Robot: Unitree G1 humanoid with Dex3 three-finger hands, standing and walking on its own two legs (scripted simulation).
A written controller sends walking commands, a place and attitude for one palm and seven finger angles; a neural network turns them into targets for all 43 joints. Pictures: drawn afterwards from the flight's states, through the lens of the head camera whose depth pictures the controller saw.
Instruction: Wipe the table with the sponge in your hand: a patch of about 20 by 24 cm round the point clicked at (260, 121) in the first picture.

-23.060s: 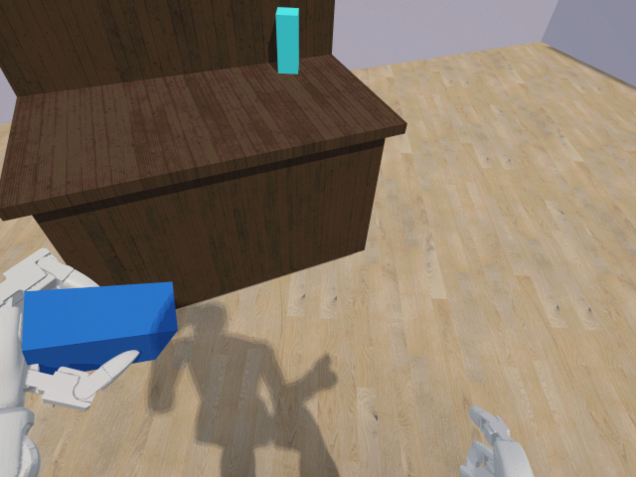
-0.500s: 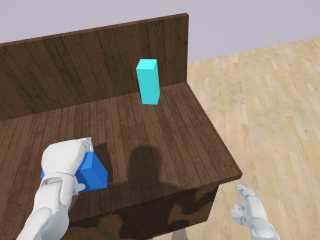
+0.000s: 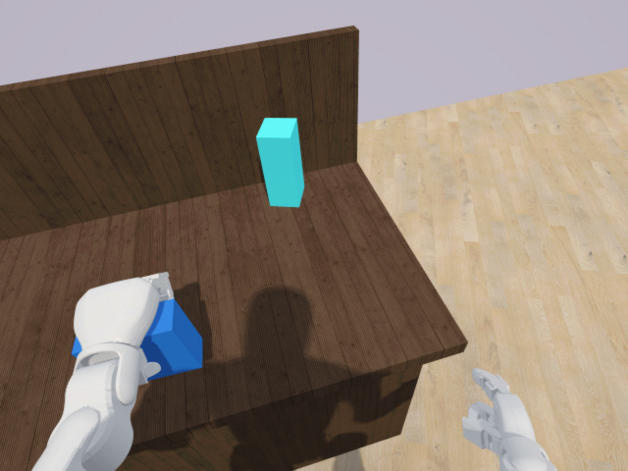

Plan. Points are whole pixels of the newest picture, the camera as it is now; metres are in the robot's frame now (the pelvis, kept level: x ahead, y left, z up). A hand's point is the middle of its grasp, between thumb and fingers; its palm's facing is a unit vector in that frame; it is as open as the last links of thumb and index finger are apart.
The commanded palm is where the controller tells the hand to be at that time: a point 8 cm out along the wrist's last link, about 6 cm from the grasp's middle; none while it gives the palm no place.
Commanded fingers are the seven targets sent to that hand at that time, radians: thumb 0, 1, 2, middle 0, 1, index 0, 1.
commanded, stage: move the sponge above the wiping area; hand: left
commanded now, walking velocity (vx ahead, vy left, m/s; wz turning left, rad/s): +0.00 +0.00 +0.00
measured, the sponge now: (150, 351) +0.24 +0.28 +0.01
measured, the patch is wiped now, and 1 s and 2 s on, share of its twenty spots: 0.00 0.00 0.00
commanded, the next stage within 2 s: none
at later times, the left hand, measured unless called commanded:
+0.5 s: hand (141, 333) +0.24 +0.28 +0.04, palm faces +0.00 -0.08 -1.00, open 9.3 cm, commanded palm +0.21 +0.27 +0.10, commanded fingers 0.00 0.10 1.30 -1.20 -1.60 -1.20 -1.60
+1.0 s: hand (133, 347) +0.23 +0.29 +0.03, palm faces -0.04 -0.11 -0.99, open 9.3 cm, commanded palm +0.21 +0.27 +0.10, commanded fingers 0.00 0.10 1.30 -1.20 -1.60 -1.20 -1.60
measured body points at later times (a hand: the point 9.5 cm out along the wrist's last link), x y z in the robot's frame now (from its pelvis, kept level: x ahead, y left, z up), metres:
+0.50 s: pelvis +0.00 +0.00 +0.00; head +0.01 -0.03 +0.45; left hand +0.24 +0.28 +0.10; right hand +0.25 -0.20 -0.09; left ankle +0.00 +0.11 -0.74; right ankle -0.01 -0.09 -0.74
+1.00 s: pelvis +0.00 +0.00 +0.00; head -0.01 -0.03 +0.45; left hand +0.23 +0.29 +0.09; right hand +0.25 -0.20 -0.09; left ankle +0.00 +0.11 -0.74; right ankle -0.01 -0.09 -0.74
